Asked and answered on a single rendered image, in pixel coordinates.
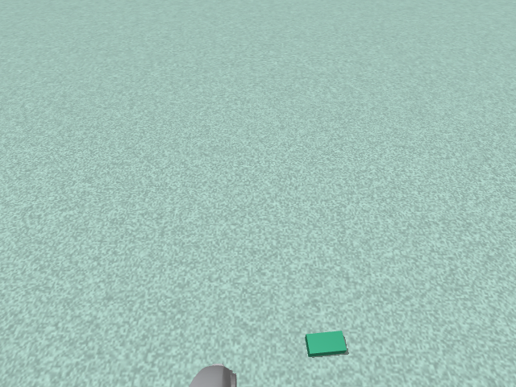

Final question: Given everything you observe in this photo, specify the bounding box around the small box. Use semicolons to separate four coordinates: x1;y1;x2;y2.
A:
305;331;347;357

